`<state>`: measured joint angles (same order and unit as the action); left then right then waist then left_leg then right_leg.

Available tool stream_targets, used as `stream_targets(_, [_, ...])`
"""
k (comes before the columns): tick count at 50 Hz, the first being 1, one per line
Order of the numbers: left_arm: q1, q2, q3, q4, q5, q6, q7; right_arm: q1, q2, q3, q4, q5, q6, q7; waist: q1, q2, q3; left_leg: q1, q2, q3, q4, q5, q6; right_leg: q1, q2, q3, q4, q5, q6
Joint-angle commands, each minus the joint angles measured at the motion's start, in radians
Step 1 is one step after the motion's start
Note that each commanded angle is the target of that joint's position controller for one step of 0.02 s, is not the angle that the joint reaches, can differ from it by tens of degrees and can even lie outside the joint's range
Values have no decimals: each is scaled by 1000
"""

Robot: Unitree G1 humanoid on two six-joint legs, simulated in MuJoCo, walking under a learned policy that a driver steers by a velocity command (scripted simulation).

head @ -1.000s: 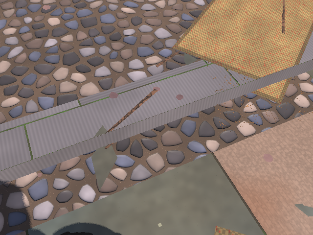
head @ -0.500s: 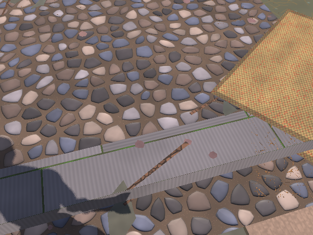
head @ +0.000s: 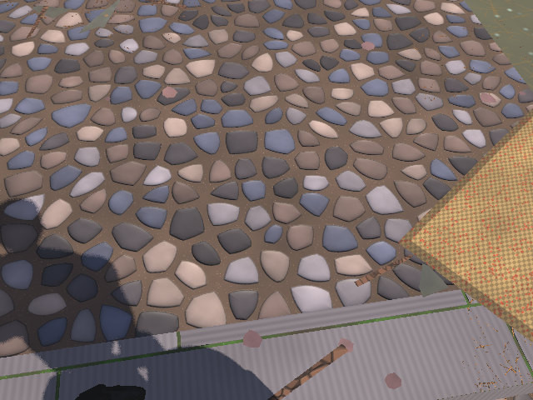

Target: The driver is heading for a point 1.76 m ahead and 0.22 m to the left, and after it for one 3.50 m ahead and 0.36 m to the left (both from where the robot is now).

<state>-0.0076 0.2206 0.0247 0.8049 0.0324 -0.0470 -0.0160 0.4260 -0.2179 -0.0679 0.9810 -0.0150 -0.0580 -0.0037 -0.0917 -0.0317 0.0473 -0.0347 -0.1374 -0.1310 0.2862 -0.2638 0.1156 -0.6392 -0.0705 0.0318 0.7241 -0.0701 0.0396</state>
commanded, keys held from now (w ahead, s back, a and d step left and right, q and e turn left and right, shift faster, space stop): w+q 0.40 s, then w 0.60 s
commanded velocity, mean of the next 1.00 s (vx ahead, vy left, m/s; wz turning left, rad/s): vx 0.50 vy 0.00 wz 0.36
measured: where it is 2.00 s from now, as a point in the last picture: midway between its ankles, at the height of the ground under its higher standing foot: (131, 187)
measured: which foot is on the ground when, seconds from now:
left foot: down 0.00-0.10, up 0.12-0.62, down 0.64-1.00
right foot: up 0.00-0.10, down 0.12-0.66, up 0.68-1.00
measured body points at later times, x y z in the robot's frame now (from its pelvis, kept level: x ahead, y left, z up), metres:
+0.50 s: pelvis +0.25 +0.00 +0.00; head +0.29 -0.01 +0.45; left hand +0.10 +0.20 -0.13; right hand +0.55 -0.12 -0.07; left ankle +0.31 +0.14 -0.51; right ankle +0.18 -0.13 -0.74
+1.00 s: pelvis +0.52 +0.15 +0.10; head +0.53 +0.18 +0.55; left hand +0.59 +0.42 -0.02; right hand +0.60 -0.10 -0.02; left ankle +0.43 +0.16 -0.64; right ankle +0.70 +0.06 -0.56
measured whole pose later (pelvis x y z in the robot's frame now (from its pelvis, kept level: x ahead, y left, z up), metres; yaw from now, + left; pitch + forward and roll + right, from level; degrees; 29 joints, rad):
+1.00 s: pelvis +0.52 +0.15 +0.10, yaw +21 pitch +3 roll -1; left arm 0.15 0.21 0.05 0.73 0.03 -0.02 -0.03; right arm 0.44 -0.21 -0.05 0.88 0.00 -0.11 0.00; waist -0.04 -0.04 -0.02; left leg -0.07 -0.10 0.07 0.27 -0.26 0.12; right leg -0.78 -0.09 -0.03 0.99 -0.03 -0.03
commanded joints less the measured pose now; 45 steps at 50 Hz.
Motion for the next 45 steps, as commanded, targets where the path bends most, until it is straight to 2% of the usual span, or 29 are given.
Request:
stream_targets(1, [-89, 67, 4, -102, -8, -21, 7, 43, -150, -31, -50, -9, -3, -12, 17, 118, -20, 9, 248, -187, 42, 586, 89, 60, 58, -31, -67, -13, -13])
stream_targets(3, [14, 102, 15, -86, -8, -31, 17, -27, -175, -38, -81, -10, -8, -17, 79, 123, -47, -29, 237, -206, 134, 700, 52, 242, 95, -28, -174, -82, -40])
stream_targets(4, [135, 124, 25, -52, -7, -40, 26, -65, -183, -41, -97, -5, -15, -12, 138, 108, -112, -52, 215, -209, 254, 768, 35, 402, 115, -32, -233, -63, -65])
stream_targets(5, [285, 162, 40, -17, 4, -54, 39, -96, -182, -42, -111, 11, -27, -2, 214, 50, -190, -142, 150, -165, 453, 691, 10, 619, 61, -4, -299, -11, -95])
stream_targets(6, [443, 237, 58, -18, 25, -57, 56, -99, -88, -19, -162, 33, -37, 1, 261, -65, -337, -315, 77, -71, 770, 302, -13, 871, -224, 246, -306, 35, -138])
stream_targets(7, [385, 316, 78, -14, 26, -37, 50, 52, -36, -10, -189, 52, -23, -3, 124, -279, -398, -563, -26, 17, 968, -313, -32, 966, -427, 667, -414, 93, -264])
stream_targets(8, [301, 214, 71, -39, 16, -22, 43, 42, -100, -16, -147, 3, 6, -15, 101, -73, -286, -649, 87, 30, 1110, -242, -27, 832, -396, 664, -411, -254, -279])
stream_targets(9, [244, 106, 43, -52, 7, -20, 36, -40, -104, -17, -158, -23, 14, -3, 111, 19, -143, -685, 117, 53, 1140, -165, -30, 687, -320, 512, -450, -424, -252])
stream_targets(10, [221, 74, 32, -47, 9, -22, 32, -85, -83, -15, -181, -27, 17, 8, 98, 14, -66, -703, 142, 70, 1155, -123, -32, 587, -265, 390, -483, -413, -223])
stream_targets(12, [271, 61, 28, -6, 4, -37, 34, -123, -49, -8, -217, -34, 34, 34, 82, -63, -9, -730, 172, 79, 1204, -62, -38, 483, -197, 226, -519, -305, -185])
stream_targets(15, [338, 67, 34, 36, 1, -62, 23, -194, -25, 1, -285, -27, 52, 39, 70, -45, -12, -855, 167, 67, 1319, -22, -48, 469, -203, 127, -532, -170, -197])
stream_targets(17, [405, 58, 32, 69, 9, -71, 18, -289, 20, 16, -342, -29, 66, 17, 87, -81, -7, -1018, 138, 99, 1557, -94, -48, 490, -234, 93, -531, -122, -231])
stream_targets(20, [452, 65, 24, 108, 13, -82, 12, -438, 44, 41, -451, -28, 68, -20, 72, -48, 37, -1240, 145, 68, 1680, -147, -14, 504, -246, 37, -569, -224, -197])
stream_targets(23, [525, 68, 14, 158, 11, -84, 19, -560, 65, 70, -534, -34, 50, -19, 88, 7, 54, -1300, 147, 99, 1512, -170, -5, 539, -191, -42, -606, -198, -164])
stream_targets(25, [578, 68, 10, 198, 1, -73, 42, -604, 74, 82, -586, -38, 48, -3, 98, -25, 33, -1294, 168, 137, 1388, -189, -6, 619, -181, -64, -631, -29, -178])
stream_targets(26, [548, 82, 13, 185, -12, -62, 54, -570, 80, 96, -590, -39, 48, 21, 80, -9, -11, -1119, 217, 192, 1171, -124, 0, 594, -169, -126, -686, 77, -194])
stream_targets(28, [547, 71, 9, 173, -30, -43, 50, -566, 92, 99, -569, -15, 51, 43, 117, 13, -50, -736, 170, 350, 857, -74, 14, 531, -140, -173, -750, 395, -228])
stream_targets(30, [560, 189, 34, 161, -23, -40, 44, -402, 55, 76, -507, -8, 53, 36, 39, -100, -184, -538, 55, 397, 801, -186, 50, 702, -206, -201, -458, 1248, -213])
stream_targets(31, [547, 240, 55, 153, -22, -36, 35, -231, 29, 61, -458, 7, 47, 32, -31, -171, -295, -417, 27, 353, 704, -159, 79, 785, -224, -186, -255, 1388, -186])
stream_targets(32, [498, 256, 69, 133, -39, -43, 13, -102, -31, 40, -430, -2, 35, 24, -113, -202, -376, -215, 63, 233, 565, -65, 116, 718, -203, -195, -17, 1250, -147])
stream_targets(33, [547, 142, 49, 63, -67, -54, -12, -29, -145, 1, -398, -26, 17, 21, -93, -15, -497, 118, 317, -233, 408, -136, 178, 348, -89, -153, 385, 567, -89])
stream_targets(34, [501, 116, 60, 27, -37, -60, -38, 0, -237, -38, -357, 7, 38, 8, -74, 201, -552, 183, 477, -763, 79, 16, 198, 107, 115, -33, 740, -209, -48])
stream_targets(35, [494, 55, 58, -2, -27, -58, -28, -122, -231, -43, -359, -10, 34, 11, 9, 116, -441, 84, 515, -691, 75, 78, 192, -17, 72, 115, 955, -156, -66])
stream_targets(36, [428, 35, 51, -29, -25, -51, -10, -179, -161, -28, -330, -6, 19, 18, 47, 21, -278, -98, 484, -538, 101, 48, 183, -42, 34, 52, 1003, -124, -74])
stream_targets(37, [393, 12, 45, -51, -16, -43, 5, -195, -92, -7, -286, -11, 1, 17, 84, -11, -103, -256, 433, -377, 120, 119, 141, -81, 1, 22, 965, -138, -89])
stream_targets(38, [399, -6, 40, -62, -8, -26, 15, -209, -41, 8, -252, -16, -15, 19, 132, 12, -45, -357, 377, -263, 121, 166, 116, -77, -10, 39, 929, -164, -101])
stream_targets(40, [425, -21, 28, -70, -5, 9, 21, -204, 2, 17, -201, -13, -34, 26, 183, 64, -29, -388, 311, -104, 67, 212, 63, -72, -8, 60, 841, -158, -112])
stream_targets(41, [432, -7, 28, -64, -3, 21, 14, -196, -17, 11, -192, -6, -39, 22, 192, 77, -26, -368, 287, -52, 28, 215, 44, -71, -19, 51, 723, -144, -97])
stream_targets(45, [305, 36, 41, -76, 1, 28, -4, -85, -58, 5, -162, 10, -64, 8, 131, 80, -42, -208, 232, 78, -75, 528, 8, -108, -10, -42, 502, -9, -81])
Velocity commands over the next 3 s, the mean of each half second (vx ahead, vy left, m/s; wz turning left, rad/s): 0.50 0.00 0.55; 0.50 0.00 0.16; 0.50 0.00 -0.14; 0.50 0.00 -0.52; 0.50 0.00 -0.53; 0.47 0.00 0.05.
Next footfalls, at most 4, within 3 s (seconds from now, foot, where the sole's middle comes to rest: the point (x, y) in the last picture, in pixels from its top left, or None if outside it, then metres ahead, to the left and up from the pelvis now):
0.12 right None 0.22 -0.12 -0.78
0.64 left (173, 385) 0.47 0.17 -0.68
1.22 right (175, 255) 0.81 0.18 -0.68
1.70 left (88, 190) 1.05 0.43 -0.68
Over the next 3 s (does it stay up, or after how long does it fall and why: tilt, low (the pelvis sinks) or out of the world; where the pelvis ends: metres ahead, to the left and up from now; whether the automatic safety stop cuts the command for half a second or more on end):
stays up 1.58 0.20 0.10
